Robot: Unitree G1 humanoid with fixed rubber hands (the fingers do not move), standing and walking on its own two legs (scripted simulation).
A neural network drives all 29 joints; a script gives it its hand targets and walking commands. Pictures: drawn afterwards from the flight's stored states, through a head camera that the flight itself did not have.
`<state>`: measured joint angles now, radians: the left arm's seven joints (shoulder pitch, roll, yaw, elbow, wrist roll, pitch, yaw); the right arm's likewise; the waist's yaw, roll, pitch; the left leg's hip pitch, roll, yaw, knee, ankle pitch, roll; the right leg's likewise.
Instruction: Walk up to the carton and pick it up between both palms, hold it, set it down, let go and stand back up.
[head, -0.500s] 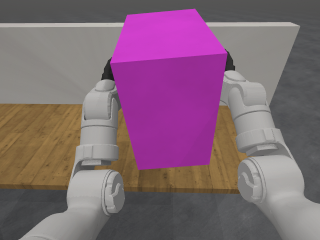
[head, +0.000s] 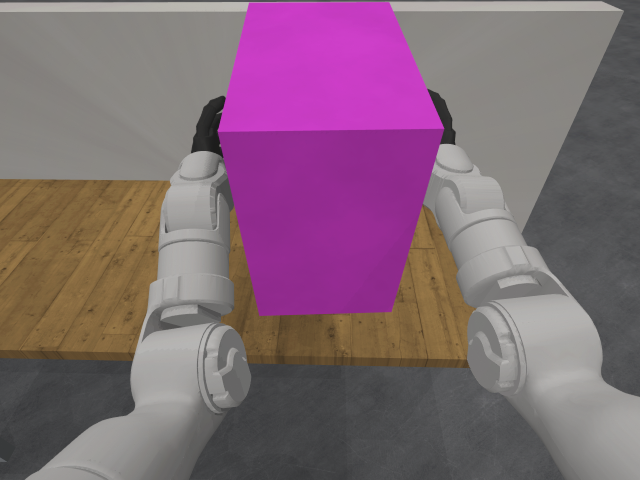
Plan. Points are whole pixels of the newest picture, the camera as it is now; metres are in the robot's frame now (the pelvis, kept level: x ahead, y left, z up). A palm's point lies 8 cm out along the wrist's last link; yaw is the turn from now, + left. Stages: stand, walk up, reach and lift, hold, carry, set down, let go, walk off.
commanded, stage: set down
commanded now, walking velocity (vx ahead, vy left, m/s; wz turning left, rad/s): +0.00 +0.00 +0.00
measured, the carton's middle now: (322, 162) +0.45 +0.02 +0.21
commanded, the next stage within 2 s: none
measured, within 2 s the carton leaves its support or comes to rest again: neither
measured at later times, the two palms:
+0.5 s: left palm (223, 168) +0.43 +0.15 +0.21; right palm (433, 161) +0.43 -0.12 +0.21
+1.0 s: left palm (238, 181) +0.44 +0.13 +0.18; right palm (438, 172) +0.44 -0.14 +0.19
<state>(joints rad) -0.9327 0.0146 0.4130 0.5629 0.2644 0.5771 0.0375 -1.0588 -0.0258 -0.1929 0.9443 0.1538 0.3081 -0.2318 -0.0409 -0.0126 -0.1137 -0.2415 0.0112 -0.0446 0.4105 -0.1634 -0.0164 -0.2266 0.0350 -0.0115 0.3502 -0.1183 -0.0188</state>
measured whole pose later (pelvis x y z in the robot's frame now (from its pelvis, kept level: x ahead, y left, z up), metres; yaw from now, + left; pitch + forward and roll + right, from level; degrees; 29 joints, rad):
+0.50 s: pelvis +0.02 +0.00 +0.00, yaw +1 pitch +1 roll -1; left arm -0.89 -0.01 0.41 0.56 0.26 0.47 0.06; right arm -1.02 -0.02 -0.19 0.97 0.15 0.19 -0.20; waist -0.07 -0.01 -0.08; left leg -0.24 0.01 -0.06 0.41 -0.18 -0.02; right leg -0.20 0.04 -0.03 0.31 -0.12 -0.02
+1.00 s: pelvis +0.02 +0.00 +0.00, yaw +1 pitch +1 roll -1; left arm -0.88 -0.04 0.41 0.69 0.26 0.33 0.12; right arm -1.01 -0.05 -0.19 1.07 0.12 0.08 -0.16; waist -0.07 -0.01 -0.07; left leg -0.24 0.01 -0.06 0.41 -0.19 -0.02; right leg -0.20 0.04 -0.03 0.31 -0.13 -0.02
